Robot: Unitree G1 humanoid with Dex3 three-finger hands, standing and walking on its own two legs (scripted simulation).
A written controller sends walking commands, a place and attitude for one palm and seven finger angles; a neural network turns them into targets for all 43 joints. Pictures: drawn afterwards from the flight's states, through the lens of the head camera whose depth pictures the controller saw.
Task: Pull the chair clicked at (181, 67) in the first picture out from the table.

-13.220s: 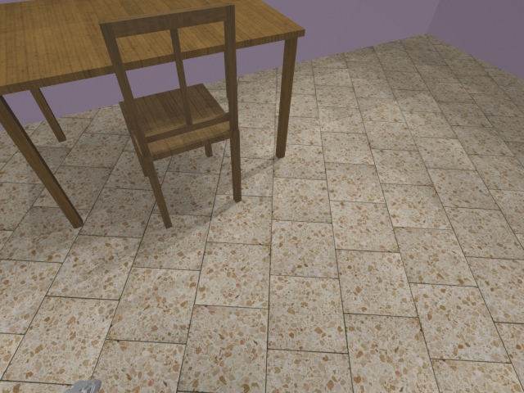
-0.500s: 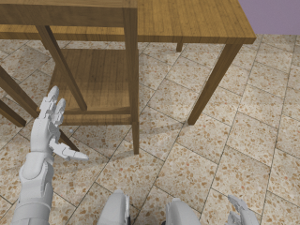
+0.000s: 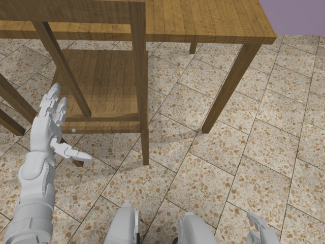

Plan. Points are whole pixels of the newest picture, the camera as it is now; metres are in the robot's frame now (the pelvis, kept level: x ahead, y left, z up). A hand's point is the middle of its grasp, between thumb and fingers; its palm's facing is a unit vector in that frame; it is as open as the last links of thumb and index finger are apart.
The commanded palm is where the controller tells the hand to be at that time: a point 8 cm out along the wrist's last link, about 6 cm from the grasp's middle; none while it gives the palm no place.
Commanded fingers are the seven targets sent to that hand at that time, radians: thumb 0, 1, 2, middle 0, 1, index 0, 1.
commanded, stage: push the fingers through the gap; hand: left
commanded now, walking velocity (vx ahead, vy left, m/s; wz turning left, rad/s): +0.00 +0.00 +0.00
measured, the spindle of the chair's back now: (70, 80) +0.50 +0.25 +0.05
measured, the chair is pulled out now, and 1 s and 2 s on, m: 0.00 0.00 0.00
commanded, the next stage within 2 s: hook a spindle and tug to test in 1.34 s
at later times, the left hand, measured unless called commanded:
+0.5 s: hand (76, 111) +0.42 +0.23 +0.03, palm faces +0.06 -1.00 -0.03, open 16.9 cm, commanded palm +0.40 +0.27 +0.03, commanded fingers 0.00 -0.50 0.30 -0.06 -0.08 -0.06 -0.08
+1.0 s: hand (79, 95) +0.47 +0.23 +0.03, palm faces +0.06 -1.00 -0.03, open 16.9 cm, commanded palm +0.44 +0.27 +0.03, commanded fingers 0.00 -0.50 0.30 -0.06 -0.08 -0.06 -0.08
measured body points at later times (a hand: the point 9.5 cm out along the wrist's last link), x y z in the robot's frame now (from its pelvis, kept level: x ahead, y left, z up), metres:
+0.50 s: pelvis +0.00 +0.01 +0.00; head +0.13 +0.03 +0.43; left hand +0.41 +0.28 +0.03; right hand +0.09 -0.26 -0.11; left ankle +0.05 +0.11 -0.62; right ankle +0.00 -0.11 -0.62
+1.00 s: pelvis +0.00 +0.01 -0.01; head +0.15 +0.04 +0.42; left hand +0.46 +0.29 +0.03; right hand +0.06 -0.26 -0.12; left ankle +0.05 +0.11 -0.62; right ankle +0.00 -0.11 -0.62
